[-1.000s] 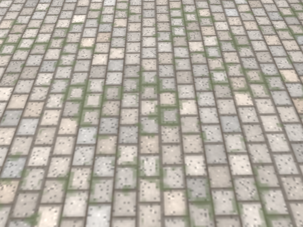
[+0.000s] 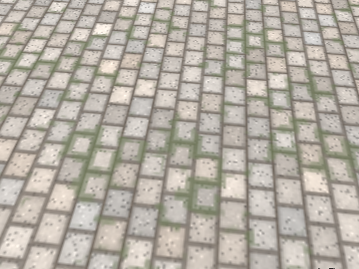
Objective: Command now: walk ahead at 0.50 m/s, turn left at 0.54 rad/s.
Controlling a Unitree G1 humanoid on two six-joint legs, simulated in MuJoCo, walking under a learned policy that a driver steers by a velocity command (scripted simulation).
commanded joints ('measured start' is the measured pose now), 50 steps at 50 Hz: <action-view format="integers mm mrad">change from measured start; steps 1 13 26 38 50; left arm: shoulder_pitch -16 -196 -408 -73 107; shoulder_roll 209 105 120 167 197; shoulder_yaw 45 17 11 51 70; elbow -56 -226 -295 -139 -108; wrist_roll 2 27 1 -26 -14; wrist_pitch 16 55 31 12 28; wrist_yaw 9 -35 -60 -39 -19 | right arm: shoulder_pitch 305 284 410 271 -125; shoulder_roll -129 -189 -185 -121 -98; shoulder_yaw -52 -67 -45 -4 24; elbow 35 39 104 0 -144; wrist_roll -11 38 10 -13 7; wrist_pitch -15 -43 -63 -41 -41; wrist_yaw -23 -60 -85 -56 -46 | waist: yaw -177 -34 -99 -72 52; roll -67 6 75 -46 -74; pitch -175 -43 10 -69 -30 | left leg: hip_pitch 404 360 663 8 -86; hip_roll -108 104 178 59 16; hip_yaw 11 -399 -283 -173 -132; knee -91 -434 -379 493 24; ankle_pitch -90 200 549 -172 96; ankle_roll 83 146 32 -139 -185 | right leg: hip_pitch -123 -748 -701 -268 -158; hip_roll -245 -113 -22 -145 -92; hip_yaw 29 295 232 616 630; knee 494 711 247 -94 -28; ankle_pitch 1116 233 342 557 691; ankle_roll -91 49 -81 -278 -214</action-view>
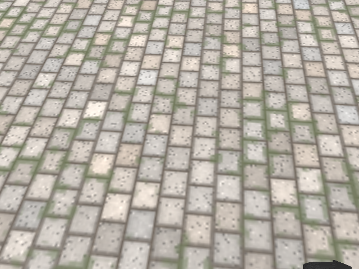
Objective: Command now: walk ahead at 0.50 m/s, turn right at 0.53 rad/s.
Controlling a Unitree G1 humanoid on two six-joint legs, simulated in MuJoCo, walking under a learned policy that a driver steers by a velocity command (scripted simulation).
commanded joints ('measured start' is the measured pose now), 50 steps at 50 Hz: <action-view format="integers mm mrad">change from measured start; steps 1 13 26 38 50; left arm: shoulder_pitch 66 -62 -442 -187 -47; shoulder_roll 173 94 57 64 100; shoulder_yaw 43 13 -36 -15 2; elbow -41 -101 -218 -95 10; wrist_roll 11 41 31 22 17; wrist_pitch -4 23 9 -39 -60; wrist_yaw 13 -27 -48 8 24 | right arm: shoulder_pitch -141 212 399 378 -2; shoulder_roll -79 -91 -146 -57 -4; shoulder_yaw -12 -43 -65 -61 -42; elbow -113 5 146 156 14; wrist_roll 8 7 26 10 5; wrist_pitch -26 -52 -60 5 19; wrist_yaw -2 -32 -11 -3 44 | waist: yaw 12 -74 -135 -90 -49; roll -112 67 61 -146 -104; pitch -7 -27 17 -6 72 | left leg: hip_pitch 21 497 562 91 6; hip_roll -59 168 146 15 2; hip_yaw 35 -233 4 5 134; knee -77 -495 -526 411 10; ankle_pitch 4 -106 174 -243 50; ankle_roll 13 210 213 108 114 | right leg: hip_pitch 28 -512 -469 -88 20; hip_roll -256 -158 -181 -403 -394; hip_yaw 203 -56 -211 -17 -331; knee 26 837 339 -125 -135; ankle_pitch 516 -87 151 121 451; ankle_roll -91 60 75 -28 -23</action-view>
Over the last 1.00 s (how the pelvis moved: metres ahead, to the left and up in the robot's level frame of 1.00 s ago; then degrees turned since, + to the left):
0.57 0.02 0.02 -2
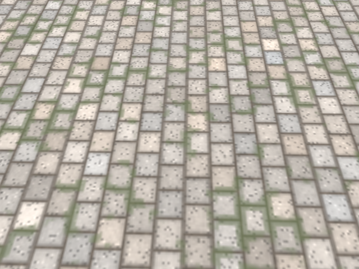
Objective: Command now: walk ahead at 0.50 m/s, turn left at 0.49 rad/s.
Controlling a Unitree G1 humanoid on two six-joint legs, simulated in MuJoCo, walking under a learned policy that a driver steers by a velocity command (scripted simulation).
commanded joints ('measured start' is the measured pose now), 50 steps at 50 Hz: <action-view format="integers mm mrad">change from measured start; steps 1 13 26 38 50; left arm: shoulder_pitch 11 -65 -150 -145 -125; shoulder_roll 135 102 61 56 38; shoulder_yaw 27 15 8 -13 -17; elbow -32 -93 -62 34 143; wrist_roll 0 -5 -1 -9 -11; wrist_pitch -10 33 101 75 82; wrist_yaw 10 10 16 28 33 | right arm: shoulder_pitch -127 99 135 155 176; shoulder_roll -20 -103 -87 -63 -4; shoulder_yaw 9 -31 8 21 49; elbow -104 -17 70 186 287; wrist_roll -4 35 10 22 23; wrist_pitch -12 -30 -38 3 -3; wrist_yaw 12 -66 -75 -97 -111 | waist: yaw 6 -31 -39 -43 -30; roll -98 -48 50 -119 -32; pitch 75 -63 -71 -6 11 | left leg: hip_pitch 23 581 554 553 533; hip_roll -16 168 90 -25 0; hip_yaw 58 -248 -92 -133 -130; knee -113 -465 -485 -482 -509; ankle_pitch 5 609 589 -88 -73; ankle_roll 31 242 150 36 17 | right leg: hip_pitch -33 -591 -445 -217 -158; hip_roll -293 -141 -90 -167 -147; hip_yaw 45 249 211 344 329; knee -54 1032 535 139 120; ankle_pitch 525 -101 93 381 336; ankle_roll -86 46 54 -26 -26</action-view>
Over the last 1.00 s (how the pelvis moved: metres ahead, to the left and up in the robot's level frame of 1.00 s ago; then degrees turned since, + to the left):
0.50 -0.06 0.00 -2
